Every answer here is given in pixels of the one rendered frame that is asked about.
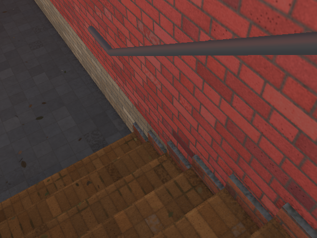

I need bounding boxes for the stairs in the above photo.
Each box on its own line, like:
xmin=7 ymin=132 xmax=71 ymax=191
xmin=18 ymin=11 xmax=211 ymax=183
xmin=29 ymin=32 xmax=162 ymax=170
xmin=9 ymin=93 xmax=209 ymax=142
xmin=0 ymin=132 xmax=291 ymax=238

